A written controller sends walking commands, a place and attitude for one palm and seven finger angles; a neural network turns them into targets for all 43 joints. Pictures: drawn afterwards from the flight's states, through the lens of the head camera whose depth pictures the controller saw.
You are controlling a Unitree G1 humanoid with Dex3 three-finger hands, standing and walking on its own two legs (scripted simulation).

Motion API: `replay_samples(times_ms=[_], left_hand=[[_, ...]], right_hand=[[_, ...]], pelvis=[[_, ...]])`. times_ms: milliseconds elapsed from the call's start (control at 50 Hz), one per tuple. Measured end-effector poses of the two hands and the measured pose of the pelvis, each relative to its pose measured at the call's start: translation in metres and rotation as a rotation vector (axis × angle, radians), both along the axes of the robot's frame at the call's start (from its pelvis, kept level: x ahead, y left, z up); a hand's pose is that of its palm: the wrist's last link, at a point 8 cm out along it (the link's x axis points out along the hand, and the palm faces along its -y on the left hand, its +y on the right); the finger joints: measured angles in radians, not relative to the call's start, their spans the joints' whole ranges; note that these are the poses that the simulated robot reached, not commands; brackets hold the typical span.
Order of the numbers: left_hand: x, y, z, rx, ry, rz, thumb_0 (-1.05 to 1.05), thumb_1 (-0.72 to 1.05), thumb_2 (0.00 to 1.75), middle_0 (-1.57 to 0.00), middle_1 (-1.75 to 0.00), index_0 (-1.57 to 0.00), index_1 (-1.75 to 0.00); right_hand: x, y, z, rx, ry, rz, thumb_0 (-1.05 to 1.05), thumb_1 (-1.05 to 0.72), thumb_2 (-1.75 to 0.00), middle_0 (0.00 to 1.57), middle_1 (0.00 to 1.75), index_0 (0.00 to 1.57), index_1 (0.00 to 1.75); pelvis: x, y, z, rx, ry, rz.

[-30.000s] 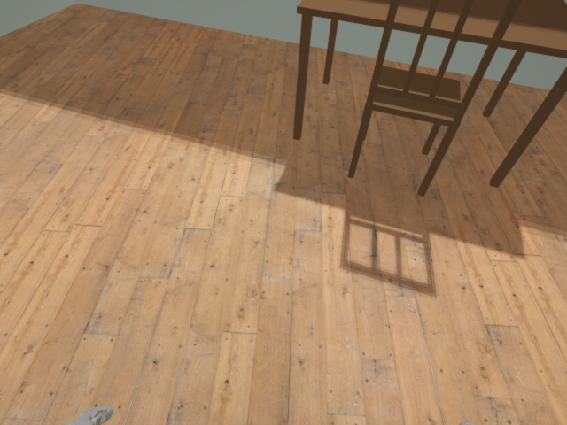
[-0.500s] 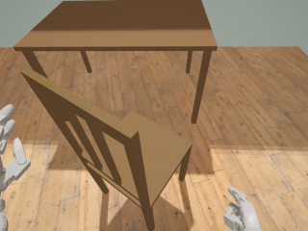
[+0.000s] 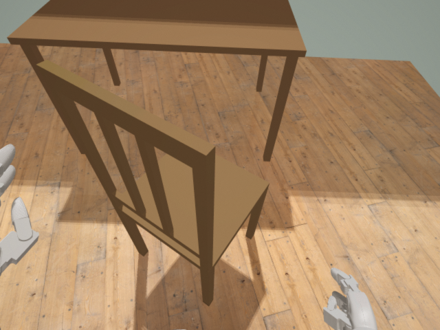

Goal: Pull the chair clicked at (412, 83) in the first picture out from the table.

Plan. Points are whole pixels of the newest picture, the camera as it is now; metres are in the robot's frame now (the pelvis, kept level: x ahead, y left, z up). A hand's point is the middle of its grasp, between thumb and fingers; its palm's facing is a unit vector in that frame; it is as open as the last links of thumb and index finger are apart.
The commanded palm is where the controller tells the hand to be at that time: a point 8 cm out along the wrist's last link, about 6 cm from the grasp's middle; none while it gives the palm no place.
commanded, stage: step back with the hand held close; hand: left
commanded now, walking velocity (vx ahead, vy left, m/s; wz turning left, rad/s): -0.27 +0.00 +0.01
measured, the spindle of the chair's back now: (125, 171) +0.45 +0.27 -0.05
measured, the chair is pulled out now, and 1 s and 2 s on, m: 0.52 0.52 0.52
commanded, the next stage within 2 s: stop stepping back and stand still in 0.96 s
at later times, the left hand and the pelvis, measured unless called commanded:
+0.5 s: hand (11, 263) +0.16 +0.25 +0.17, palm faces +0.40 -0.79 -0.47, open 7.4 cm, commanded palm +0.09 +0.30 +0.18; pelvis -0.04 +0.00 -0.01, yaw +1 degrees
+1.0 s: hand out of the picture +0.11 +0.23 +0.18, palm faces +0.37 -0.81 -0.45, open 7.4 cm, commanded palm +0.04 +0.28 +0.18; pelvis -0.10 -0.02 +0.00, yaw -2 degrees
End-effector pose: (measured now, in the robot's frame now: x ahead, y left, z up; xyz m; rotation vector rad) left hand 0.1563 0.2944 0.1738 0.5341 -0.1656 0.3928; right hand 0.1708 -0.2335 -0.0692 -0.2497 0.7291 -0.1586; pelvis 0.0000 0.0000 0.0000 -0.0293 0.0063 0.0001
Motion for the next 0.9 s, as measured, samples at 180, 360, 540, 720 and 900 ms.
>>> replay_samples(times_ms=[180, 360, 540, 720, 900], left_hand=[[-0.018, 0.012, 0.015, 0.105, -0.083, -0.004, 0.01, 0.89, 0.89, -0.22, -0.3, -0.21, -0.31], [-0.032, -0.003, 0.013, 0.085, -0.082, -0.038, 0.01, 0.89, 0.89, -0.21, -0.3, -0.21, -0.31], [-0.041, 0.003, 0.014, 0.086, -0.144, -0.089, 0.01, 0.89, 0.89, -0.22, -0.3, -0.21, -0.31], [-0.062, 0.004, 0.023, 0.102, -0.161, -0.077, 0.01, 0.89, 0.89, -0.22, -0.3, -0.21, -0.31], [-0.087, -0.035, 0.034, 0.076, -0.196, -0.16, 0.01, 0.89, 0.89, -0.22, -0.3, -0.21, -0.31]], right_hand=[[-0.022, 0.01, -0.003, -0.007, 0.002, 0.024, 0.01, -0.9, -0.9, 0.2, 0.3, 0.21, 0.3], [-0.026, 0.01, -0.008, 0.014, -0.012, 0.062, 0.01, -0.9, -0.9, 0.21, 0.3, 0.21, 0.3], [-0.043, -0.001, -0.001, -0.053, -0.012, 0.011, 0.01, -0.9, -0.9, 0.2, 0.3, 0.21, 0.3], [-0.069, 0.009, 0.007, -0.006, -0.037, 0.038, 0.01, -0.9, -0.9, 0.2, 0.3, 0.21, 0.3], [-0.111, -0.009, -0.008, 0.03, 0.032, 0.012, 0.01, -0.9, -0.9, 0.21, 0.3, 0.21, 0.3]], pelvis=[[-0.014, 0.0, -0.006, 0.005, 0.017, 0.033], [-0.034, -0.006, -0.007, -0.01, 0.014, 0.016], [-0.046, 0.004, -0.01, -0.016, 0.007, 0.017], [-0.067, -0.007, -0.001, -0.024, 0.047, -0.004], [-0.093, -0.023, 0.002, 0.004, 0.037, -0.018]])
